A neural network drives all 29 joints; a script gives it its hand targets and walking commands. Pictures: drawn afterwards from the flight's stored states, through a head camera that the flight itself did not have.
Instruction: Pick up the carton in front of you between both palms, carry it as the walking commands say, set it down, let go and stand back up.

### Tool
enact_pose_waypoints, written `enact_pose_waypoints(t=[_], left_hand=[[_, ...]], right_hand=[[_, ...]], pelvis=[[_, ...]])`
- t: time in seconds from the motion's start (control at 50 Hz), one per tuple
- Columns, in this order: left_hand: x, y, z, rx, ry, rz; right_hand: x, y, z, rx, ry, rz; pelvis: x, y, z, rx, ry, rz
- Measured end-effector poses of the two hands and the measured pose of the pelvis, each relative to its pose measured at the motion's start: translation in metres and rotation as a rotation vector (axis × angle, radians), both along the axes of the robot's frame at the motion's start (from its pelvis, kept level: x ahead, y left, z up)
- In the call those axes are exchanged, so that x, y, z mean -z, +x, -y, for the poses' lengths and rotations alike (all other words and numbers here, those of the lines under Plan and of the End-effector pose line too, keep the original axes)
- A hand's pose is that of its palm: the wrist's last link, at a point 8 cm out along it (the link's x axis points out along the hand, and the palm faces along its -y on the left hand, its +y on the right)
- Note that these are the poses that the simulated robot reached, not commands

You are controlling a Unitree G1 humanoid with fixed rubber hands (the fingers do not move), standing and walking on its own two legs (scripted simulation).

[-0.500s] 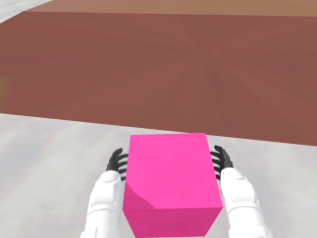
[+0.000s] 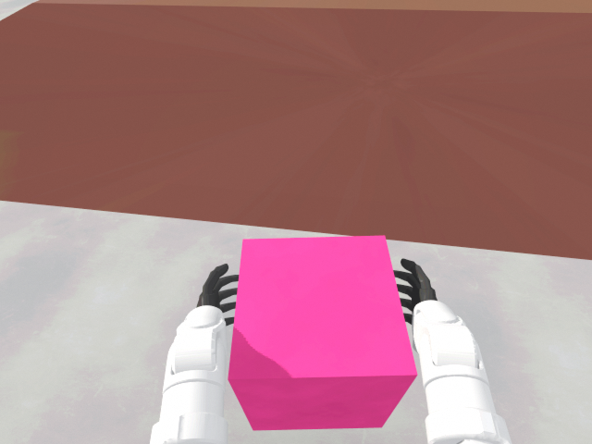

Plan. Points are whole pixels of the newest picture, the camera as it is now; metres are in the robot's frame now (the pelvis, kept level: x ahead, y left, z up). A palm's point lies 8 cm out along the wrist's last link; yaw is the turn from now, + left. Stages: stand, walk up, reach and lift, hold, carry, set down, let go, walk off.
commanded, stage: reach and lift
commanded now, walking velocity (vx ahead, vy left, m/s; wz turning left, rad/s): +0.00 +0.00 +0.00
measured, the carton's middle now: (315, 338) +0.30 +0.00 -0.04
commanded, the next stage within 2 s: hold in 0.46 s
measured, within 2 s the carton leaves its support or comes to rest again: neither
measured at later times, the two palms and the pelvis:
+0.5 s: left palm (210, 313) +0.30 +0.15 +0.04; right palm (426, 306) +0.30 -0.15 +0.04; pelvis +0.01 +0.00 +0.00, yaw +0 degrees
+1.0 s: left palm (206, 314) +0.29 +0.15 +0.05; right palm (429, 308) +0.29 -0.15 +0.05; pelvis +0.00 +0.00 +0.00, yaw +0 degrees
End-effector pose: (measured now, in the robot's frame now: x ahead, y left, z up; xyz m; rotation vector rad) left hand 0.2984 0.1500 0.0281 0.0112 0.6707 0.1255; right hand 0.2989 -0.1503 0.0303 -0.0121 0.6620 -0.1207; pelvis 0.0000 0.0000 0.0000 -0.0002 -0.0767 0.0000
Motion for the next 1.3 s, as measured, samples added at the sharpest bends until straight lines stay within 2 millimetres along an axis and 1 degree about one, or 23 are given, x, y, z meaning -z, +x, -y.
enact_pose_waypoints(t=[0.2,0.36,0.5,0.64,0.84,0.98,1.18,1.26,1.3], left_hand=[[-0.004,0.002,0.001,0.009,0.017,-0.006],[-0.007,0.0,0.002,0.008,0.022,-0.007],[-0.011,-0.003,0.002,0.004,0.02,0.001],[-0.025,-0.009,0.002,0.003,0.016,0.028],[-0.022,-0.014,0.001,-0.002,0.004,0.006],[-0.023,-0.012,0.001,-0.007,-0.002,0.014],[-0.024,-0.009,0.001,-0.001,0.004,0.012],[-0.024,-0.004,0.002,0.003,0.008,0.016],[-0.028,0.001,0.005,0.005,0.01,0.025]], right_hand=[[-0.004,0.003,0.001,-0.016,-0.015,-0.006],[-0.006,0.002,0.001,-0.021,-0.019,-0.007],[-0.011,0.0,0.002,-0.02,-0.016,0.001],[-0.025,-0.007,0.002,-0.016,-0.014,0.028],[-0.022,-0.013,0.001,-0.006,-0.002,0.006],[-0.023,-0.011,0.0,-0.001,0.003,0.013],[-0.023,-0.008,0.001,-0.004,-0.003,0.011],[-0.024,-0.004,0.002,-0.002,-0.001,0.016],[-0.026,0.0,0.005,0.005,0.002,0.025]], pelvis=[[-0.003,0.011,0.001,-0.002,0.001,0.007],[-0.004,0.014,0.003,-0.005,0.001,0.015],[-0.004,0.011,0.004,-0.007,0.001,0.024],[-0.005,0.009,0.004,-0.007,0.002,0.044],[-0.003,-0.001,0.002,-0.003,0.001,0.062],[-0.002,-0.004,0.001,-0.003,0.001,0.062],[-0.003,0.001,0.001,-0.002,0.001,0.059],[0.0,0.006,0.001,0.012,0.004,-0.005],[0.001,0.012,0.003,0.03,0.007,-0.039]])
